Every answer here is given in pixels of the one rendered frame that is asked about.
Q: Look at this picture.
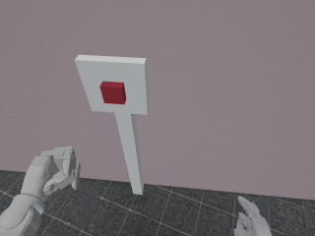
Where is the button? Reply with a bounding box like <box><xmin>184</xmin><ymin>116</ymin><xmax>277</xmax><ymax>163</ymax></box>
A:
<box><xmin>99</xmin><ymin>81</ymin><xmax>127</xmax><ymax>105</ymax></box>

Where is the robot left hand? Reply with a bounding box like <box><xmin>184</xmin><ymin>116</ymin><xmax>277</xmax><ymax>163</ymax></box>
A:
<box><xmin>21</xmin><ymin>146</ymin><xmax>82</xmax><ymax>202</ymax></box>

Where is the left robot forearm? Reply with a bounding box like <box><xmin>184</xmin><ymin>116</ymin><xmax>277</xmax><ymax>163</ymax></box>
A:
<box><xmin>0</xmin><ymin>194</ymin><xmax>46</xmax><ymax>236</ymax></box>

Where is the panel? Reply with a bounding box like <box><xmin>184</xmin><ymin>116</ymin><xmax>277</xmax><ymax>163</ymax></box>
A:
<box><xmin>75</xmin><ymin>54</ymin><xmax>149</xmax><ymax>195</ymax></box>

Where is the robot right hand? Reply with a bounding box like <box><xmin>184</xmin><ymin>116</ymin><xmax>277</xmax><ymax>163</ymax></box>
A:
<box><xmin>233</xmin><ymin>196</ymin><xmax>273</xmax><ymax>236</ymax></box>

